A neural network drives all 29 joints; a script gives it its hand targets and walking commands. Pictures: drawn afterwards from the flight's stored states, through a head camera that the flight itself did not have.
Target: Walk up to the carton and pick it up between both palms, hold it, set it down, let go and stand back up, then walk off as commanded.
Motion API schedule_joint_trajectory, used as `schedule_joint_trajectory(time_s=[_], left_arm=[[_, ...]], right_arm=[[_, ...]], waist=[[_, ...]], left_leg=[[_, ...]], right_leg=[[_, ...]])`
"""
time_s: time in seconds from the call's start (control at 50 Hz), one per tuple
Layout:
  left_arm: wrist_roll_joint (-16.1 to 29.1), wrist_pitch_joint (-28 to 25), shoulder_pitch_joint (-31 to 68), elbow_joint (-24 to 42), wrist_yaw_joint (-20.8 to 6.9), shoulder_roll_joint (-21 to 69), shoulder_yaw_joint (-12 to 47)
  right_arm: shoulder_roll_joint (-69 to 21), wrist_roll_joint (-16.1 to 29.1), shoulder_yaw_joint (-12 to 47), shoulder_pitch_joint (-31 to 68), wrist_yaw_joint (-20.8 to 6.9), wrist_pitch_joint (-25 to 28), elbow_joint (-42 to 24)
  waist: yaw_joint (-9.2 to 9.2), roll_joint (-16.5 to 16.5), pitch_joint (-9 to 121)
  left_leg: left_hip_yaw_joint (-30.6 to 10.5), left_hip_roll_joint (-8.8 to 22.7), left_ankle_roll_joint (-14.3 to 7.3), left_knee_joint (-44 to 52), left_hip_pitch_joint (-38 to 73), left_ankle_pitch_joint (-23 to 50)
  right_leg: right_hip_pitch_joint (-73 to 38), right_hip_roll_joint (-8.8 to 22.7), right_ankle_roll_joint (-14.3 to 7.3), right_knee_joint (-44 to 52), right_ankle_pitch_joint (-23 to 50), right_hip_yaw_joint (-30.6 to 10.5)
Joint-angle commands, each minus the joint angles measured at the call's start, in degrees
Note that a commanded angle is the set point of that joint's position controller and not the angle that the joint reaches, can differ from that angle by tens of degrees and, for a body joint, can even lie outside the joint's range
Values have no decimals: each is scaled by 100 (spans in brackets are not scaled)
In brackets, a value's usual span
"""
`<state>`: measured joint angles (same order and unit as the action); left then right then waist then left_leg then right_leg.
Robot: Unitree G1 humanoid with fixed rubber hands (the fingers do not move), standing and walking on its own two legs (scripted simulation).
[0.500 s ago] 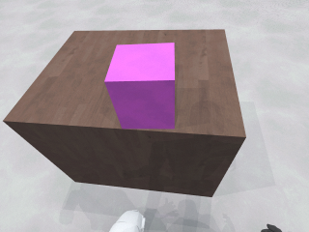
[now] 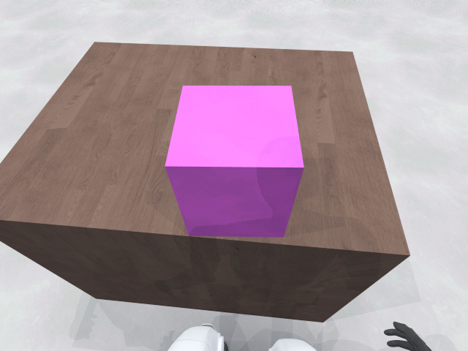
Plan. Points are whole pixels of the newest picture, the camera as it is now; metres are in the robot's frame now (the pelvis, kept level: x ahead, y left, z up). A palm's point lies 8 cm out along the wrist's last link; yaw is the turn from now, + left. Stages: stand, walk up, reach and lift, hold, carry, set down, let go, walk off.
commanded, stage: walk up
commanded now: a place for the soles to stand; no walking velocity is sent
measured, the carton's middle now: (236, 166) +0.40 +0.01 +0.06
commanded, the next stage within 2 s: none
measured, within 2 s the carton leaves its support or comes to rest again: neither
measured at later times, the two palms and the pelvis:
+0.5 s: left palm out of the picture +0.05 +0.32 -0.07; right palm out of the picture +0.09 -0.30 -0.12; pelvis +0.01 +0.00 +0.00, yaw +1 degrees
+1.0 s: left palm out of the picture +0.07 +0.33 -0.11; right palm out of the picture +0.08 -0.28 -0.08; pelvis -0.01 +0.04 +0.00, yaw -2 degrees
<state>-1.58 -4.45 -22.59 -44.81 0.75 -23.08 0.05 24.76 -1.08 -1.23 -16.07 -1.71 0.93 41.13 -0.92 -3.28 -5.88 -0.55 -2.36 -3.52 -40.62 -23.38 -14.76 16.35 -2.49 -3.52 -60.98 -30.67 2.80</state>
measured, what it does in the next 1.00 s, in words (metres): steps on the spot: right foot, then left foot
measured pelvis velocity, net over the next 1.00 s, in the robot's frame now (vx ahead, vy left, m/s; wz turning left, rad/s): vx -0.01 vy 0.04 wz -0.04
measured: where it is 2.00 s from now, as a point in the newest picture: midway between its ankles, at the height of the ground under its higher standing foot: outside the picture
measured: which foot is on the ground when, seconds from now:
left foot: down 0.00-0.28, up 0.30-0.56, down 0.58-1.00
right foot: up 0.00-0.26, down 0.28-1.00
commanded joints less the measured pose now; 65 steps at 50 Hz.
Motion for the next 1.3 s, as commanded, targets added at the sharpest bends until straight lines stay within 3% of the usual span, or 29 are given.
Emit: schedule_joint_trajectory(time_s=[0.0,0.08,0.18,0.2,0.22,0.24,0.26,0.28,0.3,0.36,0.46,0.52,0.54,0.56,0.58,0.6,0.62,0.66,0.7,0.74,0.8,0.86,0.9,0.96,1.06,1.14,1.18,1.22,1.28], left_arm=[[208,15,-556,123,4,-1016,-458],[258,0,-309,130,151,-990,-458],[182,19,-624,-154,278,-967,-509],[143,-5,-768,-189,320,-1068,-573],[83,-13,-652,-104,343,-1336,-605],[51,-21,-542,-26,346,-1818,-706],[65,-31,-161,84,352,-1859,-698],[83,-27,26,116,370,-1814,-678],[105,-2,200,130,400,-1828,-703],[64,18,256,301,400,-1654,-664],[-34,24,78,239,271,-1550,-630],[11,180,583,319,155,-1472,-524],[44,209,687,327,135,-1245,-465],[115,208,627,331,137,-898,-408],[202,235,527,261,126,-617,-322],[153,300,809,155,169,-1226,-471],[150,259,797,55,145,-1437,-551],[151,158,225,-172,53,-1248,-528],[101,72,225,-171,45,-1194,-521],[91,33,373,-101,52,-1166,-525],[68,-6,537,-15,53,-1394,-492],[75,80,812,-45,-3,-1214,-460],[74,79,615,-83,-25,-1122,-403],[44,14,494,-99,-30,-1249,-484],[19,-5,831,30,-21,-1329,-449],[91,49,815,73,-40,-1165,-422],[73,55,789,39,-23,-1182,-427],[61,167,1062,179,-65,-1355,-526],[93,251,975,230,-35,-1276,-549]], right_arm=[[1184,32,-449,12,154,90,-268],[1017,14,-394,83,135,51,-270],[1000,45,-398,730,112,-204,-420],[921,71,-405,756,99,-257,-436],[835,119,-374,602,103,-270,-469],[718,153,-371,509,112,-305,-462],[911,66,-423,320,165,-391,-306],[1050,75,-488,147,180,-424,-230],[998,39,-514,125,182,-447,-206],[991,56,-589,192,114,-470,-175],[755,125,-491,452,83,-256,-101],[790,86,-536,-260,167,-83,308],[897,49,-593,-653,212,-19,454],[1081,-60,-625,-600,255,40,422],[1458,-165,-679,-247,267,90,297],[1911,-77,-723,220,262,82,159],[1711,-59,-680,513,241,96,32],[1339,-58,-564,1015,203,81,-67],[1082,19,-515,936,209,84,-32],[1072,11,-469,662,210,154,41],[912,23,-471,541,203,175,-31],[1135,-17,-487,355,222,218,92],[1276,-14,-497,575,204,250,18],[1132,-9,-501,701,200,219,-14],[986,21,-440,437,206,205,94],[1075,-9,-464,457,217,245,79],[1117,11,-448,630,210,220,104],[1304,85,-502,521,296,221,125],[1209,104,-520,334,369,187,56]], waist=[[-16,-271,-193],[139,-464,-23],[-202,-540,552],[-297,-344,638],[-215,397,825],[-173,1256,841],[-13,909,681],[16,837,484],[52,923,383],[22,948,250],[-212,1617,610],[175,1544,718],[326,1342,841],[312,580,661],[192,-352,541],[316,-372,70],[180,-236,-148],[-218,-297,-220],[-100,-385,90],[5,-602,416],[139,-209,417],[212,-217,172],[84,-472,172],[-17,-93,318],[237,521,345],[102,24,619],[57,31,418],[108,379,237],[91,189,715]], left_leg=[[-1536,1459,-1139,2172,166,898],[-1173,1522,-1215,1501,414,2768],[-804,921,-629,422,64,1814],[-650,799,-402,18,-157,1320],[-515,614,-202,-471,-263,810],[-279,63,162,-1472,-674,-644],[-700,75,169,-1973,-731,-1986],[-773,202,189,-2506,-469,-2051],[-798,232,186,-2731,-569,-2012],[-725,131,223,-2795,-421,-1599],[-25,238,237,-386,111,-1835],[493,64,242,1155,1487,-456],[190,291,236,1427,2039,-36],[-874,937,-37,1733,1900,-485],[-2798,1910,-388,2141,1739,-927],[-3206,2447,-853,2350,343,-2061],[-3235,2407,-1145,2403,-233,-2580],[-1710,1667,-688,1936,-348,-1863],[-791,1102,-253,1015,30,-245],[-683,1076,-207,700,277,595],[-673,886,-155,859,368,-641],[-1050,1039,-179,1346,576,-1108],[-1406,1466,-478,1659,446,-1406],[-810,1092,-264,1176,26,-972],[-337,650,-38,629,658,-907],[-934,1059,-265,1201,747,-791],[-785,1008,-209,1084,545,-635],[-693,1048,-156,734,369,541],[-500,969,-136,457,643,1095]], right_leg=[[917,301,189,-101,192,-572],[730,384,323,912,368,-388],[-474,292,168,2433,2152,46],[-792,444,181,2800,2373,-242],[-959,1000,-131,3312,2233,-1084],[-822,2203,-606,3700,3134,-2842],[-452,2623,-922,3686,3543,-3175],[-167,2739,-1307,3568,3793,-2975],[-7,2735,-1481,3532,3671,-2875],[527,2237,-1232,3410,3556,-2104],[-255,1489,-820,3212,2539,-1409],[648,1164,-521,2499,2063,-756],[961,1071,-317,1909,1918,-576],[1324,922,-158,1381,1629,-560],[2037,333,92,986,243,-430],[1616,389,126,709,-436,-634],[1203,455,110,459,-288,-695],[651,577,44,1489,463,-443],[80,526,13,2567,1856,-431],[-173,487,-39,2496,2406,-514],[199,878,-355,2664,2025,-1378],[819,651,-192,2465,1323,-1040],[712,389,-19,2151,1355,-610],[86,551,-137,2639,1655,-897],[594,1124,-447,3133,1848,-1916],[484,646,-153,2585,1824,-1142],[395,612,-173,2628,1850,-1127],[224,621,-229,2314,3389,-1104],[68,699,-370,2003,4022,-1133]])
